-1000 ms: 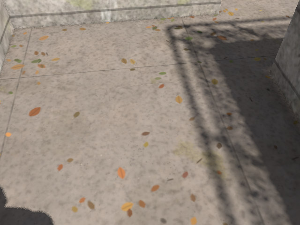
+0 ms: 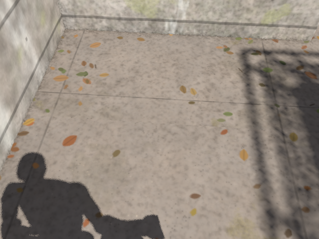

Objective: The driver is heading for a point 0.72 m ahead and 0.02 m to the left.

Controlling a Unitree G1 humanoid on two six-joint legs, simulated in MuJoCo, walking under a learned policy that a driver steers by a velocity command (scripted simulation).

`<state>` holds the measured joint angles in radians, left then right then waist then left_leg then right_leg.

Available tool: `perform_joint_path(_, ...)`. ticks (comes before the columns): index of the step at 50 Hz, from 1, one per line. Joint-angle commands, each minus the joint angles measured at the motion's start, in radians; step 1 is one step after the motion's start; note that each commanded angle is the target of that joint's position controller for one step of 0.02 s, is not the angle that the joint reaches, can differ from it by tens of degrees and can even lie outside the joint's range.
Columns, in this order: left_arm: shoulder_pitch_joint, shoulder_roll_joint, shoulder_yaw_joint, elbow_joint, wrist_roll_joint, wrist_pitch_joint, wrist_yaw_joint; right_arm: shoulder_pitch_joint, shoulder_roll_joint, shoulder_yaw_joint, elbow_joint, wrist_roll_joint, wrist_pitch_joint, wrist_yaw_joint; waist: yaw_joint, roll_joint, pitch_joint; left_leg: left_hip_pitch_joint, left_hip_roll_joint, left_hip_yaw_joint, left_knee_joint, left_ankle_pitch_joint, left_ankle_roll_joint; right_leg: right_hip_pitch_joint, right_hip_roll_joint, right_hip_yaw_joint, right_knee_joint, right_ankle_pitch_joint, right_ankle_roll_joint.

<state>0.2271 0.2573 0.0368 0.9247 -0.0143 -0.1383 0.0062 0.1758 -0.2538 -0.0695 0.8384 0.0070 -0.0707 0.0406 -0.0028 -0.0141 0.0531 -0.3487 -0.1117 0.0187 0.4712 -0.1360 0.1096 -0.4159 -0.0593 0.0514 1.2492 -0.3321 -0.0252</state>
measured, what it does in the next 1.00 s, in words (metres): walks ahead: right foot, then left foot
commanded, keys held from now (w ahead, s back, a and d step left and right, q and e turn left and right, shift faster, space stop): w+q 0.18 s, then w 0.66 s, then no key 0.16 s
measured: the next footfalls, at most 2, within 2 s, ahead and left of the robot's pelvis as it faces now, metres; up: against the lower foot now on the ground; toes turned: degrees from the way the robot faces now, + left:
right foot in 0.36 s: +0.40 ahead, -0.12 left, +0.00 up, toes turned +12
left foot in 0.86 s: +0.63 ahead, +0.18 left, +0.00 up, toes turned +14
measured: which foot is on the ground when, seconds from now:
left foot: down 0.00-0.38, up 0.40-0.84, down 0.86-1.00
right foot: up 0.00-0.34, down 0.36-0.88, up 0.90-1.00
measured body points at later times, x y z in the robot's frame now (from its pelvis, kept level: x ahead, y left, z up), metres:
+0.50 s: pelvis +0.30 -0.04 +0.01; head +0.32 -0.04 +0.46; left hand +0.38 +0.24 -0.10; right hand +0.41 -0.29 -0.12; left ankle +0.19 +0.07 -0.64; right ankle +0.36 -0.13 -0.73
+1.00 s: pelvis +0.55 +0.07 +0.01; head +0.58 +0.10 +0.45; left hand +0.54 +0.36 -0.13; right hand +0.76 -0.14 -0.09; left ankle +0.59 +0.17 -0.73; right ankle +0.50 -0.09 -0.64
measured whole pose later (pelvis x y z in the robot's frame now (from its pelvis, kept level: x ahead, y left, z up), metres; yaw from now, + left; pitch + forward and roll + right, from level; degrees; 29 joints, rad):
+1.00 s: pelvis +0.55 +0.07 +0.01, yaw +12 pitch +2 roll -1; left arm 0.30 0.30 0.04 0.87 -0.01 -0.07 0.00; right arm 0.14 -0.26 -0.04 0.73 -0.01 -0.08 0.02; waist 0.02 -0.03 0.03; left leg -0.36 -0.02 0.04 0.47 -0.14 0.05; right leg -0.44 -0.03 0.03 1.13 -0.46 0.02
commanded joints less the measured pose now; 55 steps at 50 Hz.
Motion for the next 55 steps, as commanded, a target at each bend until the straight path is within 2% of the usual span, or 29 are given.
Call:
perform_joint_path(1, 0.046, 0.110, 0.038, -0.080, 0.016, 0.008, 0.012, -0.024, -0.108, -0.019, -0.081, -0.001, -0.023, -0.009, 0.042, 0.025, -0.088, 0.133, 0.264, -0.368, -0.281, 0.091, 0.190, -0.164, -0.075, 0.045, -0.096, 0.050, 0.018)
perform_joint_path(3, -0.015, 0.096, 0.037, -0.115, 0.034, 0.026, 0.018, 0.017, -0.134, -0.024, -0.077, 0.004, -0.025, -0.024, 0.035, 0.038, -0.059, 0.056, 0.243, -0.317, -0.300, 0.115, 0.192, -0.174, -0.066, 0.019, -0.210, 0.123, 0.054)
perform_joint_path(5, -0.117, 0.089, 0.035, -0.155, 0.037, 0.029, 0.023, 0.067, -0.160, -0.031, -0.073, 0.004, -0.022, -0.040, 0.002, 0.048, -0.034, 0.035, 0.217, -0.295, -0.300, 0.101, 0.172, -0.197, -0.043, 0.010, -0.375, 0.259, 0.076)
perform_joint_path(9, -0.265, 0.063, 0.021, -0.208, 0.023, 0.019, 0.008, 0.143, -0.167, -0.034, -0.061, 0.015, -0.009, -0.051, -0.059, 0.084, -0.035, 0.037, 0.181, -0.281, -0.262, 0.039, 0.111, -0.112, 0.026, -0.001, -0.657, 0.457, 0.077)
perform_joint_path(13, -0.320, 0.092, 0.021, -0.240, 0.015, 0.002, -0.017, 0.212, -0.140, -0.024, -0.032, 0.017, -0.001, -0.056, -0.087, 0.092, -0.045, 0.197, 0.243, -0.345, -0.170, 0.037, 0.105, -0.122, 0.028, 0.016, -0.751, 0.441, 0.052)
perform_joint_path(15, -0.315, 0.112, 0.025, -0.249, 0.015, -0.009, -0.027, 0.225, -0.150, -0.027, -0.028, 0.008, 0.007, -0.060, -0.075, 0.112, -0.047, 0.273, 0.277, -0.387, -0.115, 0.111, 0.099, -0.107, 0.036, 0.006, -0.779, 0.340, 0.023)
perform_joint_path(17, -0.191, 0.145, 0.041, -0.221, 0.017, -0.017, -0.024, 0.209, -0.149, -0.024, -0.035, 0.004, 0.014, -0.059, -0.007, 0.136, -0.098, 0.298, 0.246, -0.375, -0.001, 0.331, 0.074, 0.063, 0.064, -0.031, -0.838, 0.284, -0.031)
perform_joint_path(18, -0.037, 0.188, 0.057, -0.193, 0.030, -0.022, -0.019, 0.186, -0.119, -0.010, -0.053, -0.003, 0.012, -0.054, 0.066, 0.111, -0.222, 0.222, 0.197, -0.328, 0.194, 0.369, 0.045, 0.306, -0.020, 0.042, -0.792, 0.315, -0.094)
perform_joint_path(19, 0.134, 0.276, 0.083, -0.168, 0.039, -0.017, -0.014, 0.272, -0.068, 0.008, -0.064, 0.002, -0.001, -0.049, 0.086, -0.072, -0.390, -0.090, 0.071, -0.216, 0.530, 0.139, -0.033, 0.709, -0.224, 0.348, -0.769, 0.281, -0.236)
perform_joint_path(20, 0.211, 0.248, 0.085, -0.118, 0.011, 0.000, -0.024, 0.344, -0.060, 0.018, -0.050, 0.019, -0.012, -0.047, 0.082, -0.293, -0.443, -0.331, 0.008, -0.175, 0.767, -0.416, -0.071, 0.841, -0.356, 0.686, -0.899, 0.066, -0.321)
perform_joint_path(21, 0.164, 0.165, 0.061, -0.134, -0.007, 0.005, -0.024, 0.257, -0.154, -0.002, -0.062, 0.034, -0.018, -0.047, 0.100, -0.163, -0.293, -0.441, 0.068, -0.224, 0.847, -0.389, -0.061, 0.742, -0.326, 0.657, -0.943, -0.093, -0.273)
perform_joint_path(22, 0.089, 0.132, 0.048, -0.153, 0.001, 0.015, -0.021, 0.150, -0.165, -0.004, -0.089, 0.032, -0.020, -0.047, 0.092, -0.074, -0.173, -0.455, 0.114, -0.182, 0.850, -0.301, -0.060, 0.601, -0.285, 0.515, -0.964, -0.060, -0.233)
perform_joint_path(23, 0.035, 0.116, 0.039, -0.158, 0.011, 0.020, -0.023, 0.091, -0.148, -0.002, -0.107, 0.013, -0.021, -0.046, 0.065, -0.019, -0.082, -0.439, 0.152, -0.147, 0.787, -0.235, -0.063, 0.460, -0.240, 0.415, -1.002, 0.043, -0.220)
perform_joint_path(24, 0.007, 0.096, 0.032, -0.160, 0.019, 0.019, -0.025, 0.081, -0.137, -0.007, -0.111, 0.000, -0.020, -0.045, 0.036, -0.030, -0.058, -0.397, 0.188, -0.138, 0.721, -0.189, -0.064, 0.382, -0.206, 0.351, -1.024, 0.132, -0.206)
perform_joint_path(27, 0.013, 0.099, 0.030, -0.143, 0.016, 0.016, -0.030, 0.111, -0.079, 0.004, -0.110, 0.001, -0.010, -0.042, 0.001, -0.074, -0.060, -0.322, 0.216, -0.095, 0.612, -0.150, -0.082, 0.289, -0.152, 0.224, -1.078, 0.298, -0.208)
perform_joint_path(33, 0.088, 0.161, 0.045, -0.102, -0.003, 0.031, -0.014, -0.086, -0.042, 0.028, -0.173, -0.003, -0.018, -0.033, 0.051, -0.055, -0.038, -0.267, 0.199, -0.038, 0.222, 0.141, -0.110, 0.263, -0.106, 0.057, -1.109, 0.416, -0.178)
perform_joint_path(36, 0.155, 0.172, 0.045, -0.072, -0.011, 0.041, -0.013, -0.175, -0.053, 0.028, -0.203, 0.009, -0.021, -0.021, 0.083, -0.060, -0.019, -0.235, 0.175, -0.028, 0.124, 0.199, -0.105, 0.305, -0.132, 0.058, -1.094, 0.381, -0.169)
perform_joint_path(39, 0.177, 0.184, 0.048, -0.053, -0.013, 0.057, -0.009, -0.220, -0.076, 0.022, -0.233, 0.012, -0.028, -0.007, 0.073, -0.068, -0.006, -0.239, 0.164, -0.035, 0.061, 0.122, -0.070, 0.403, -0.182, 0.080, -1.045, 0.412, -0.148)
perform_joint_path(41, 0.160, 0.203, 0.053, -0.052, -0.011, 0.068, -0.004, -0.157, -0.107, 0.008, -0.223, 0.008, -0.032, -0.003, 0.021, -0.079, -0.043, -0.123, 0.134, -0.010, 0.021, 0.065, -0.040, 0.434, -0.183, 0.066, -0.953, 0.582, -0.124)
perform_joint_path(42, 0.150, 0.197, 0.049, -0.054, -0.010, 0.073, -0.002, -0.044, -0.140, -0.011, -0.189, 0.004, -0.032, -0.008, -0.040, -0.068, -0.111, 0.043, 0.108, 0.014, -0.004, 0.068, -0.014, 0.413, -0.144, 0.028, -0.820, 0.721, -0.102)
perform_joint_path(43, 0.143, 0.169, 0.036, -0.072, 0.004, 0.073, 0.001, 0.117, -0.197, -0.033, -0.152, -0.010, -0.031, -0.017, -0.107, -0.037, -0.226, 0.302, 0.179, -0.052, 0.028, 0.160, 0.031, 0.292, -0.089, -0.012, -0.597, 0.680, -0.063)
perform_joint_path(44, 0.220, 0.075, 0.005, -0.104, 0.024, 0.058, 0.000, 0.230, -0.299, -0.053, -0.143, -0.039, -0.024, -0.027, -0.099, 0.179, -0.386, 0.692, 0.442, -0.414, 0.046, 0.325, 0.160, -0.071, 0.050, -0.076, -0.207, 0.276, 0.013)
perform_joint_path(45, 0.278, 0.068, -0.002, -0.077, 0.015, 0.040, -0.006, 0.251, -0.257, -0.043, -0.130, -0.023, -0.013, -0.022, -0.088, 0.302, -0.498, 0.754, 0.550, -0.687, -0.067, 0.414, 0.265, -0.218, 0.122, 0.030, 0.000, -0.279, 0.040)
perform_joint_path(46, 0.224, 0.168, 0.026, -0.080, -0.008, 0.034, -0.009, 0.189, -0.195, -0.022, -0.138, -0.012, -0.009, -0.021, -0.086, 0.189, -0.363, 0.627, 0.509, -0.553, -0.068, 0.477, 0.227, -0.275, 0.064, 0.072, 0.077, -0.263, 0.040)
perform_joint_path(47, 0.149, 0.166, 0.027, -0.097, -0.014, 0.038, -0.007, 0.118, -0.156, -0.009, -0.147, -0.009, -0.008, -0.021, -0.060, 0.131, -0.255, 0.490, 0.459, -0.391, -0.068, 0.570, 0.190, -0.282, 0.019, 0.038, 0.052, -0.204, 0.042)
perform_joint_path(48, 0.111, 0.149, 0.027, -0.101, -0.002, 0.048, -0.001, 0.053, -0.123, 0.001, -0.147, -0.009, -0.010, -0.015, -0.026, 0.066, -0.183, 0.360, 0.403, -0.296, -0.096, 0.608, 0.158, -0.257, -0.016, 0.013, -0.022, -0.149, 0.048)
perform_joint_path(49, 0.102, 0.142, 0.031, -0.107, 0.008, 0.064, 0.006, 0.010, -0.113, 0.004, -0.146, -0.007, -0.010, -0.020, 0.007, 0.072, -0.143, 0.260, 0.369, -0.242, -0.138, 0.581, 0.132, -0.208, -0.043, 0.008, -0.099, -0.111, 0.054)
perform_joint_path(52, 0.149, 0.077, 0.019, -0.100, 0.018, 0.099, 0.016, -0.025, -0.124, 0.001, -0.116, -0.026, -0.021, -0.025, 0.062, 0.097, -0.150, 0.111, 0.340, -0.154, -0.197, 0.671, 0.145, -0.056, -0.038, -0.006, -0.223, -0.004, 0.079)
perform_joint_path(55, 0.090, 0.059, 0.011, -0.118, 0.027, 0.105, 0.020, -0.045, -0.137, 0.001, -0.086, -0.023, -0.016, -0.038, 0.059, 0.106, -0.157, 0.085, 0.308, -0.074, -0.204, 0.665, 0.126, -0.002, -0.034, -0.011, -0.416, 0.136, 0.080)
